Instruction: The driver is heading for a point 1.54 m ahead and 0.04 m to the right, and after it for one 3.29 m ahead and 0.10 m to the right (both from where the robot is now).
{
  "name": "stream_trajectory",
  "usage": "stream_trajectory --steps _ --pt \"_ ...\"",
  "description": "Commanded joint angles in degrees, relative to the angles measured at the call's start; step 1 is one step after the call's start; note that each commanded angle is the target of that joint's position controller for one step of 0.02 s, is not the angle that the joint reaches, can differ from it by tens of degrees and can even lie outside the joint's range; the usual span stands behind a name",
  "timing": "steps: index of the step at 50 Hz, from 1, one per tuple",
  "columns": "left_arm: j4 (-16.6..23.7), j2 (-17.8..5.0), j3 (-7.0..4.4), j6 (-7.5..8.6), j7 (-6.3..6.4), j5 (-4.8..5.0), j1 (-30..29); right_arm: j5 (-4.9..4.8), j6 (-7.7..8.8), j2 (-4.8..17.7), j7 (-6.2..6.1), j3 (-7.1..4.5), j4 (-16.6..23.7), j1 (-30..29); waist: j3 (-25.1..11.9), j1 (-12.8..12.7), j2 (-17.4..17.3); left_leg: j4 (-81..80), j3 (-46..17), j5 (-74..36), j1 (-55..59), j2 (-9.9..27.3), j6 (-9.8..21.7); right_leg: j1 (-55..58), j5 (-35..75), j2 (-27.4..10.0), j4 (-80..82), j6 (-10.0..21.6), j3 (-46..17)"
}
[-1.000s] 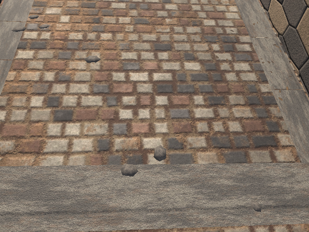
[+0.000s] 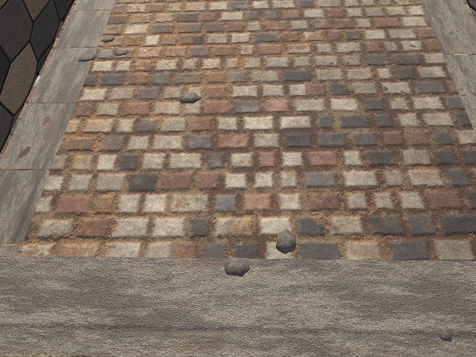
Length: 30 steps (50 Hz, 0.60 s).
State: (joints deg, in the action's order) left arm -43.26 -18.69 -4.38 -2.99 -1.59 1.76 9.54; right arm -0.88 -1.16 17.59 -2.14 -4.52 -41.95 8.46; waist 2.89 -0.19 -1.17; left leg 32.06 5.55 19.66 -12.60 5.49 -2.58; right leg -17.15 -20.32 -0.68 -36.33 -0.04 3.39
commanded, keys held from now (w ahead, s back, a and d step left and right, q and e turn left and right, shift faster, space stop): w+e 0.38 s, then w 0.10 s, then w+q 0.52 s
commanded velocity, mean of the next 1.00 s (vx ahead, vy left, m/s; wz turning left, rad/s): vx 0.41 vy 0.00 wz -0.15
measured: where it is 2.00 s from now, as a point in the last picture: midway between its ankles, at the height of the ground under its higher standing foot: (271, 199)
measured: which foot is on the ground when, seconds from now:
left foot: down 0.00-0.00, up 0.02-0.48, down 0.50-0.96, up 0.98-1.00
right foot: up 0.00-0.00, down 0.02-0.52, up 0.54-0.94, down 0.96-1.00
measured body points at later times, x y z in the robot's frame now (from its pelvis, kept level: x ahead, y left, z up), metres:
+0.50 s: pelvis +0.19 -0.01 +0.00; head +0.22 -0.04 +0.45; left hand +0.25 +0.28 -0.11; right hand +0.37 -0.31 -0.07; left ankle +0.33 +0.08 -0.73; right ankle -0.01 -0.09 -0.73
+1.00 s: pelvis +0.45 -0.11 +0.00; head +0.48 -0.12 +0.45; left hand +0.72 +0.10 -0.05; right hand +0.42 -0.39 -0.13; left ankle +0.33 +0.06 -0.69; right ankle +0.52 -0.23 -0.73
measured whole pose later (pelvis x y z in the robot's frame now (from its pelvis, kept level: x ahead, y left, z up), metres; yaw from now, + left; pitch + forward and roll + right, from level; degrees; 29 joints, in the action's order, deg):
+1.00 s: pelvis +0.45 -0.11 +0.00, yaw -6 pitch +2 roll +0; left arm -35.2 -15.7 -1.7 6.3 -0.7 -0.3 2.9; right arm -1.8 2.6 17.4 -0.5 -3.6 -45.4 24.2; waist 1.2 4.7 -1.0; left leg 46.0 -9.8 28.9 -10.6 -2.6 0.7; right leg -25.1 -9.0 0.7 -31.8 1.0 -1.5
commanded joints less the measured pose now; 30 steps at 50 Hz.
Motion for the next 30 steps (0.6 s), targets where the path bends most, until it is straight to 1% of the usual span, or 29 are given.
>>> stream_trajectory --steps 1,2,3,4,5,6,7,8,9,11,14,17,19,22,23,24,25,26,27,28,29,30 --pt "-0.30 -11.58 -3.81 0.87 1.04 0.58 14.16 2.04 1.28 1.69 1.13 -0.15 3.84 -2.15 -5.55 -4.15 14.29 22.90 2.97 17.63 -22.83 0.58 1.89 22.31 -0.86 -10.72 14.72 9.26 -20.54" --pt "2.00 -16.27 -3.80 3.27 0.05 -1.62 14.55 1.01 2.58 1.96 1.04 -0.08 8.20 -7.54 -5.54 -5.68 17.42 32.64 -6.33 20.90 -35.30 -7.07 1.05 19.86 -13.53 -21.29 24.88 21.19 -47.99" --pt "2.50 -12.68 -2.90 5.01 -0.16 -2.44 12.20 -1.14 3.79 5.92 1.16 -1.05 8.66 -10.28 -1.67 -5.67 11.01 35.75 -10.89 16.05 -38.34 -3.67 2.40 17.72 -23.16 -22.08 28.47 21.45 -48.46" --pt "2.72 -9.49 -1.82 5.90 0.24 -1.85 9.38 -1.57 4.61 8.08 1.41 -1.74 7.98 -9.59 1.64 -3.79 10.07 33.87 -11.18 9.57 -37.91 -1.94 3.76 15.41 -24.00 -19.65 28.48 18.28 -43.27" --pt "3.26 -8.09 -1.26 6.14 0.77 -1.18 7.41 -0.38 5.10 8.40 1.21 -2.11 6.29 -7.72 2.25 -2.47 7.42 31.89 -10.90 4.35 -35.99 -0.81 3.78 14.41 -19.91 -16.74 27.43 15.55 -37.98" --pt "3.54 -7.75 -0.94 6.05 1.34 -0.97 6.26 0.84 5.57 8.25 1.10 -2.24 5.63 -6.90 2.27 -1.77 7.29 28.28 -10.82 -0.63 -33.81 -0.37 3.19 13.53 -14.15 -14.19 27.40 13.90 -33.29" --pt "3.75 -7.40 -0.71 6.04 1.85 -1.27 6.63 1.22 5.96 7.63 1.38 -2.26 5.20 -6.66 1.52 -1.53 7.72 26.06 -10.42 -4.90 -31.15 -0.70 2.57 13.11 -9.35 -12.07 27.79 12.91 -29.86" --pt "3.71 -7.25 -0.67 6.21 2.20 -1.46 7.73 1.23 6.33 6.65 1.66 -2.09 4.87 -6.53 0.70 -1.67 7.20 23.87 -9.60 -8.73 -30.18 -1.55 1.92 13.85 -4.02 -10.92 27.96 12.64 -27.34" --pt "3.62 -7.23 -0.71 6.38 2.50 -1.40 8.93 1.18 6.58 5.78 1.85 -1.91 4.75 -6.69 0.01 -1.82 6.40 21.19 -9.22 -11.65 -29.78 -2.14 1.25 14.72 0.57 -10.21 27.74 12.55 -25.35" --pt "3.39 -7.32 -0.85 6.51 2.90 -1.06 10.82 1.06 6.81 4.48 2.03 -1.53 5.08 -7.94 -0.31 -2.29 5.93 14.98 -9.06 -15.63 -29.06 -3.16 -0.06 15.21 5.93 -9.19 27.22 12.30 -22.85" --pt "2.91 -7.73 -1.15 6.24 3.19 -0.76 12.68 0.57 7.08 3.16 2.58 -0.91 6.03 -11.06 0.52 -3.57 7.52 6.10 -9.02 -19.46 -26.04 -4.53 -1.46 13.22 8.16 -8.07 26.42 11.80 -21.32" --pt "2.04 -8.05 -1.42 5.79 3.31 -0.24 15.33 0.08 7.67 2.84 3.45 -0.38 7.64 -15.44 1.93 -5.35 7.63 0.71 -8.90 -19.85 -24.37 -5.28 -1.72 12.45 9.02 -8.49 24.78 12.03 -22.61" --pt "1.73 -8.01 -1.51 5.43 3.37 -0.01 16.22 -0.08 8.26 3.15 4.04 -0.22 8.44 -17.00 2.22 -5.69 7.62 -1.99 -8.96 -19.18 -22.65 -5.82 -1.17 12.86 10.97 -8.97 22.89 11.96 -24.15" --pt "1.48 -7.79 -1.56 5.09 3.45 -0.26 15.68 -0.13 9.00 4.82 4.52 -0.61 7.67 -13.68 0.96 -4.04 10.02 -3.98 -7.97 -17.95 -16.04 -5.91 0.87 14.17 18.22 -10.69 20.41 10.65 -25.14" --pt "1.45 -7.68 -1.57 4.94 3.39 -0.39 15.33 -0.08 9.18 5.68 4.43 -0.98 7.18 -11.32 0.13 -2.72 11.07 -4.56 -7.00 -16.14 -12.93 -6.38 2.06 14.87 23.97 -10.83 18.38 10.09 -25.02" --pt "1.68 -7.03 -1.32 4.85 3.31 -0.58 14.58 0.12 9.30 7.00 4.04 -1.74 5.87 -6.47 -2.65 0.01 11.14 -6.88 -5.39 -16.09 -6.21 -7.61 3.87 15.14 33.62 -8.95 13.10 8.97 -23.40" --pt "2.07 -5.62 -0.74 4.89 3.12 -1.17 14.06 0.43 9.30 9.11 3.59 -2.60 4.26 0.79 -8.62 3.55 10.12 -6.41 -6.42 -16.87 4.88 -5.51 6.58 12.88 38.95 -5.96 3.15 7.23 -20.06" --pt "3.42 -2.77 0.47 4.97 3.20 -2.42 14.34 1.43 9.05 12.11 3.24 -2.95 3.19 11.27 -18.80 7.14 3.19 -4.28 -19.51 -12.79 21.59 4.70 11.32 3.72 26.68 -2.01 -14.00 5.33 -17.13" --pt "4.08 1.69 1.49 5.81 3.12 -0.37 22.46 1.63 8.64 15.31 4.21 -3.81 -0.04 15.19 -23.15 2.10 -19.00 -13.06 -48.86 1.37 35.32 15.80 20.00 -16.46 -10.36 7.30 -32.14 1.34 -13.90" --pt "3.09 -4.27 0.70 6.47 2.97 0.50 19.50 -0.04 8.76 8.90 4.63 -2.10 0.29 13.15 -16.60 3.53 -12.12 -17.17 -51.45 9.06 31.79 14.95 18.88 -23.23 -11.20 3.85 -37.76 1.63 -16.39" --pt "4.15 -6.77 0.05 6.97 2.54 0.56 12.36 -0.41 8.37 6.22 4.38 -1.30 0.71 9.44 -8.62 3.91 -7.02 -17.10 -41.54 5.08 24.61 12.63 17.23 -25.39 -5.88 0.72 -37.58 2.07 -13.66" --pt "5.01 -6.12 0.33 7.65 2.46 -0.33 8.00 0.18 7.85 6.14 4.29 -1.00 1.31 7.21 -5.30 3.30 -1.79 -17.74 -35.63 -2.60 17.94 10.13 16.73 -23.99 -1.96 -1.42 -35.68 2.19 -11.34"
